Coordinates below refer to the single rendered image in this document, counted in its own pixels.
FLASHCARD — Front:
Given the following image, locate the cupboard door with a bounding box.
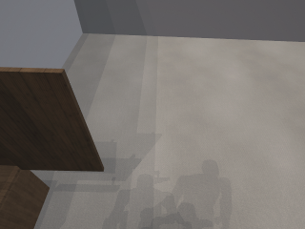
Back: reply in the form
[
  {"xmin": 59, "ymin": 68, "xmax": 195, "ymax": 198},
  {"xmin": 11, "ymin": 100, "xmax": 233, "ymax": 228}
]
[{"xmin": 0, "ymin": 67, "xmax": 105, "ymax": 172}]

